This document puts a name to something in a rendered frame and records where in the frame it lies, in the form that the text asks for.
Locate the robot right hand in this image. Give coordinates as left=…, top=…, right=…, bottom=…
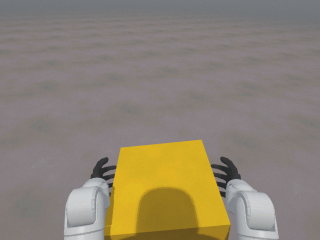
left=211, top=156, right=241, bottom=198

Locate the robot right forearm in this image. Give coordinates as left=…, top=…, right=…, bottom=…
left=225, top=179, right=279, bottom=240

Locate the robot left hand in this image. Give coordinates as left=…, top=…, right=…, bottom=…
left=90, top=157, right=117, bottom=197

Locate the carton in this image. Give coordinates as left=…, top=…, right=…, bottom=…
left=104, top=139, right=231, bottom=240

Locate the robot left forearm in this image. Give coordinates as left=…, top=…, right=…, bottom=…
left=63, top=177, right=110, bottom=240

